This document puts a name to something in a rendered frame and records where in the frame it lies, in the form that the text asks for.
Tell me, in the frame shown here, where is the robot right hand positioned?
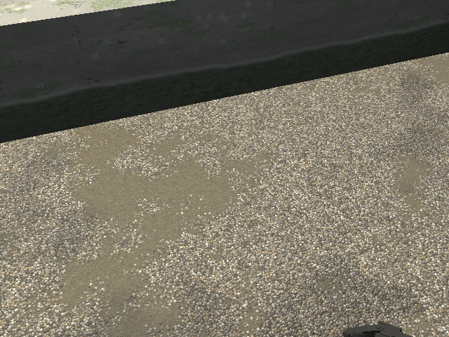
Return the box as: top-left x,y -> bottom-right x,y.
343,322 -> 413,337

